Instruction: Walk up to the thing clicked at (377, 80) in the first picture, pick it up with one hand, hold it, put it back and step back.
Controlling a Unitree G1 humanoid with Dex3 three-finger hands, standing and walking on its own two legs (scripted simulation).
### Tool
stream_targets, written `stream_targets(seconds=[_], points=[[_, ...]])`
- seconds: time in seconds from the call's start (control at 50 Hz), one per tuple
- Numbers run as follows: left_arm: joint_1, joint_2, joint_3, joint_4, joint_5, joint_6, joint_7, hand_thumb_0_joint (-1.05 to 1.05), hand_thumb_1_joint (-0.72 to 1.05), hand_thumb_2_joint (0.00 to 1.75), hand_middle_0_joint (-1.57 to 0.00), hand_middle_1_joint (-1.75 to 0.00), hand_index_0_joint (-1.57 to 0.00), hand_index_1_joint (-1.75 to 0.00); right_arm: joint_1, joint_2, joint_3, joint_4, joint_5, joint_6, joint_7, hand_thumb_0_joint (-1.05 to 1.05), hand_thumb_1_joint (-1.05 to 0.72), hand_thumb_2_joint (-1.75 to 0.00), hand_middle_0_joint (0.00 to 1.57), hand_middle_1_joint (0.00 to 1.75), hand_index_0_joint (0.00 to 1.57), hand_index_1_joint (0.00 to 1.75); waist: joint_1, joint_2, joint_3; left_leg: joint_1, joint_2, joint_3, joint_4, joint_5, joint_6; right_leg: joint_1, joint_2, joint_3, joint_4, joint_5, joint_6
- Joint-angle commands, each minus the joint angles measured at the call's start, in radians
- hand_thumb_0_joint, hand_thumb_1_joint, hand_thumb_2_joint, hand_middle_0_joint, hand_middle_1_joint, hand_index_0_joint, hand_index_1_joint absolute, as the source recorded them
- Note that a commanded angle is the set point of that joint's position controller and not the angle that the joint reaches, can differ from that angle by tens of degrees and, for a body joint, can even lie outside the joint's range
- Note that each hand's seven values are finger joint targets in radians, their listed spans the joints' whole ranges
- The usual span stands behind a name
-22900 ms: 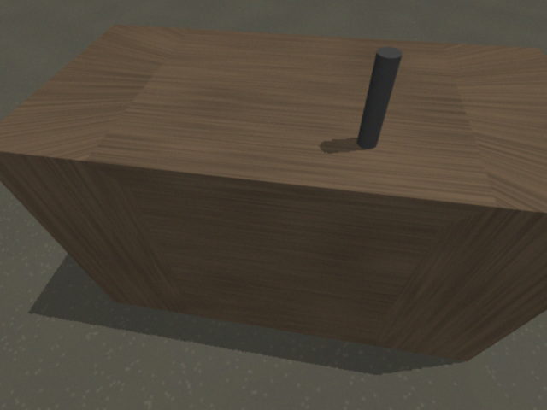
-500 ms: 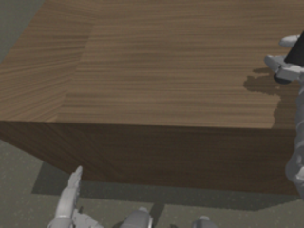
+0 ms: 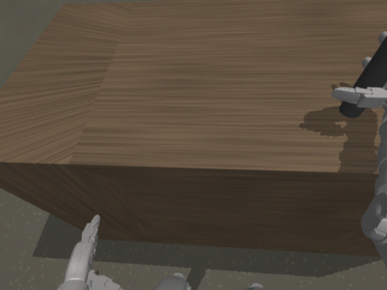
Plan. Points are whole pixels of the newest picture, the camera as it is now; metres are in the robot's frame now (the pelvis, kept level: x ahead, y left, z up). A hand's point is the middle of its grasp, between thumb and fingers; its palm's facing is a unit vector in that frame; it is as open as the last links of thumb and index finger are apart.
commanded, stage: withdraw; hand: right
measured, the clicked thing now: (376, 74) +0.50 -0.25 +0.16
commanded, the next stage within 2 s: rise in 0.12 s
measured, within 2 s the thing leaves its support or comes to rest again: neither
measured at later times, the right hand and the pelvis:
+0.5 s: hand out of the picture +0.44 -0.37 +0.24, palm faces +0.49 +0.84 -0.25, open 17.4 cm; pelvis +0.00 +0.00 +0.02, yaw -1 degrees
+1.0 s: hand out of the picture +0.24 -0.29 +0.21, palm faces +0.45 +0.79 -0.41, open 17.5 cm; pelvis +0.01 +0.00 +0.03, yaw -2 degrees
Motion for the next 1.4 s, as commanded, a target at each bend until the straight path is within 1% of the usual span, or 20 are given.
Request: stream_targets(seconds=[0.0,0.08,0.22,0.24,0.3,0.4,0.46,0.48,0.54,0.56,0.62,0.66,0.72,0.76,0.84,0.88,0.94,1.02,1.2,1.38], points=[[-0.014,0.120,0.047,-0.080,-0.021,-0.039,0.010,0.00,-0.52,0.03,-0.05,-0.04,-0.05,-0.04,-0.582,-0.382,-0.037,-0.329,0.023,-0.043,-0.003,0.00,0.34,-0.16,0.23,0.19,0.22,0.19,-0.063,-0.193,-0.490,0.247,-0.022,0.045,-0.078,0.466,0.036,0.370,0.034,-0.014,-0.101,0.521,-0.014],[-0.061,0.137,0.050,-0.045,-0.029,-0.044,0.021,0.00,-0.51,0.02,-0.05,-0.05,-0.06,-0.04,-0.584,-0.436,-0.027,-0.235,0.008,0.027,0.024,0.00,0.43,-0.10,0.15,0.12,0.14,0.12,-0.071,-0.127,-0.428,0.303,-0.010,0.031,-0.120,0.454,0.023,0.328,0.042,-0.029,-0.135,0.428,-0.026],[-0.014,0.122,0.006,0.000,-0.044,-0.066,0.034,0.00,-0.54,0.05,-0.06,-0.05,-0.06,-0.05,-0.502,-0.371,0.042,-0.078,0.032,0.176,0.143,0.00,0.48,-0.05,0.06,0.06,0.07,0.06,-0.053,-0.027,-0.273,0.254,-0.017,0.045,-0.188,0.375,0.016,0.350,0.037,-0.022,-0.194,0.371,-0.037],[-0.089,0.080,-0.027,-0.090,-0.044,-0.061,0.011,0.00,-0.52,0.04,-0.06,-0.05,-0.06,-0.05,-0.513,-0.496,0.061,-0.187,-0.072,0.130,0.083,0.00,0.51,-0.04,0.06,0.06,0.07,0.06,-0.112,-0.011,-0.284,0.283,-0.006,0.040,-0.198,0.362,0.012,0.339,0.043,-0.039,-0.207,0.360,-0.033],[0.029,0.156,0.063,-0.013,-0.050,-0.033,-0.001,0.00,-0.52,0.04,-0.05,-0.04,-0.05,-0.04,-0.381,-0.444,0.084,0.008,-0.072,0.156,0.039,0.00,0.56,-0.04,0.06,0.06,0.07,0.06,-0.058,0.060,-0.147,0.247,-0.006,0.040,-0.237,0.307,0.009,0.308,0.048,-0.044,-0.242,0.284,-0.045],[0.017,0.214,0.137,-0.029,-0.055,-0.011,-0.020,0.00,-0.51,0.05,-0.05,-0.05,-0.06,-0.04,-0.470,-0.625,-0.006,-0.181,-0.109,0.136,-0.018,0.00,0.59,-0.04,0.06,0.05,0.06,0.05,-0.087,-0.007,-0.288,0.321,0.005,0.031,-0.230,0.426,0.009,0.402,0.055,-0.052,-0.237,0.398,-0.042],[-0.074,0.146,0.068,-0.056,-0.062,-0.021,-0.029,0.00,-0.50,0.04,-0.05,-0.05,-0.06,-0.04,-0.494,-0.625,-0.024,-0.302,-0.113,0.100,-0.052,0.00,0.60,-0.04,0.06,0.05,0.05,0.05,-0.134,-0.110,-0.376,0.363,0.004,0.038,-0.232,0.413,0.022,0.457,0.054,-0.050,-0.236,0.431,-0.026],[-0.129,0.111,0.028,-0.097,-0.066,-0.031,-0.031,0.00,-0.50,0.04,-0.05,-0.05,-0.06,-0.04,-0.588,-0.652,-0.034,-0.521,-0.106,0.070,-0.068,0.00,0.58,-0.04,0.06,0.05,0.05,0.05,-0.175,-0.216,-0.493,0.411,0.002,0.040,-0.222,0.409,0.034,0.515,0.054,-0.049,-0.247,0.463,-0.014],[-0.091,0.071,-0.005,-0.048,-0.063,-0.047,-0.024,0.00,-0.51,0.05,-0.05,-0.05,-0.06,-0.04,-0.256,-0.531,-0.020,-0.421,-0.099,0.051,-0.099,0.00,0.59,-0.04,0.06,0.05,0.05,0.05,-0.178,-0.212,-0.400,0.380,-0.020,0.061,-0.233,0.374,0.045,0.524,0.038,-0.041,-0.256,0.498,-0.001],[-0.002,0.105,0.040,0.003,-0.059,-0.043,-0.020,0.00,-0.52,0.05,-0.05,-0.05,-0.05,-0.04,-0.095,-0.478,-0.014,-0.383,-0.092,0.056,-0.104,0.00,0.58,-0.04,0.06,0.05,0.05,0.05,-0.164,-0.172,-0.336,0.364,-0.026,0.069,-0.237,0.376,0.045,0.509,0.029,-0.037,-0.259,0.521,0.002],[-0.078,0.136,0.058,-0.081,-0.057,-0.045,-0.015,0.00,-0.52,0.05,-0.05,-0.04,-0.05,-0.04,-0.093,-0.445,0.005,-0.660,-0.069,0.047,-0.107,0.00,0.56,-0.04,0.06,0.05,0.05,0.05,-0.177,-0.210,-0.364,0.382,-0.015,0.062,-0.239,0.396,0.048,0.539,0.030,-0.046,-0.260,0.536,0.002],[0.012,0.129,0.081,0.014,-0.066,-0.027,-0.016,0.00,-0.53,0.05,-0.05,-0.04,-0.06,-0.04,0.133,-0.347,0.030,-0.720,-0.042,0.063,-0.103,0.00,0.55,-0.05,0.06,0.05,0.05,0.05,-0.182,-0.200,-0.237,0.354,-0.022,0.077,-0.256,0.358,0.053,0.511,0.024,-0.042,-0.287,0.519,0.005],[0.050,0.232,0.205,-0.007,-0.077,-0.015,-0.010,0.00,-0.52,0.04,-0.06,-0.05,-0.06,-0.04,0.379,-0.367,-0.048,-0.966,-0.014,0.069,-0.113,0.00,0.54,-0.05,0.06,0.05,0.05,0.05,-0.172,-0.140,-0.196,0.371,-0.027,0.089,-0.262,0.373,0.051,0.526,0.018,-0.043,-0.299,0.536,-0.002],[0.055,0.190,0.189,0.003,-0.084,-0.004,-0.021,0.00,-0.51,0.04,-0.06,-0.05,-0.06,-0.05,0.516,-0.258,-0.008,-1.088,0.001,0.082,-0.107,0.00,0.54,-0.05,0.06,0.05,0.05,0.05,-0.173,-0.097,-0.124,0.384,-0.032,0.100,-0.270,0.369,0.049,0.509,0.015,-0.039,-0.316,0.539,-0.003],[-0.004,0.109,0.154,-0.064,-0.090,0.015,-0.018,0.00,-0.53,0.05,-0.05,-0.04,-0.05,-0.04,0.656,-0.212,-0.048,-1.419,0.018,0.054,-0.121,0.00,0.58,-0.05,0.06,0.06,0.05,0.06,-0.194,-0.022,-0.094,0.449,-0.015,0.090,-0.281,0.393,0.036,0.497,0.029,-0.045,-0.335,0.482,-0.019],[-0.028,0.161,0.210,-0.050,-0.083,0.017,-0.003,0.00,-0.52,0.05,-0.05,-0.04,-0.05,-0.04,0.778,-0.227,-0.103,-1.508,0.023,0.040,-0.136,0.00,0.58,-0.05,0.06,0.06,0.05,0.06,-0.212,-0.047,-0.071,0.468,-0.004,0.082,-0.285,0.362,0.034,0.483,0.040,-0.047,-0.344,0.436,-0.020],[-0.055,0.130,0.198,-0.020,-0.070,0.021,0.011,0.00,-0.52,0.04,-0.05,-0.04,-0.05,-0.04,0.897,-0.191,-0.117,-1.589,0.021,0.017,-0.153,0.00,0.60,-0.04,0.05,0.06,0.05,0.06,-0.224,-0.101,-0.061,0.489,0.008,0.071,-0.285,0.350,0.037,0.482,0.053,-0.052,-0.343,0.414,-0.020],[-0.082,0.053,0.124,-0.041,-0.059,0.007,0.022,0.00,-0.51,0.04,-0.05,-0.04,-0.05,-0.04,1.131,-0.046,-0.035,-1.682,0.023,-0.020,-0.157,0.00,0.61,-0.04,0.05,0.06,0.05,0.06,-0.223,-0.085,-0.041,0.500,0.010,0.070,-0.288,0.343,0.033,0.473,0.055,-0.052,-0.338,0.403,-0.021],[-0.013,0.139,0.243,0.012,-0.046,-0.019,0.055,0.00,-0.51,0.04,-0.05,-0.05,-0.06,-0.04,1.188,-0.015,-0.056,-1.640,0.023,-0.067,-0.153,0.00,0.58,-0.05,0.05,0.06,0.05,0.06,-0.156,0.005,0.126,0.375,0.023,0.068,-0.361,0.112,0.017,0.482,0.072,-0.045,-0.391,0.160,-0.039],[-0.140,0.090,0.199,0.067,-0.035,-0.069,0.040,0.00,-0.52,0.04,-0.05,-0.04,-0.05,-0.04,1.160,-0.072,-0.128,-1.507,0.018,-0.153,-0.152,0.00,0.59,-0.05,0.05,0.06,0.05,0.06,-0.232,0.057,0.163,0.387,0.051,0.035,-0.418,-0.027,0.014,0.454,0.090,-0.044,-0.402,0.109,-0.030]])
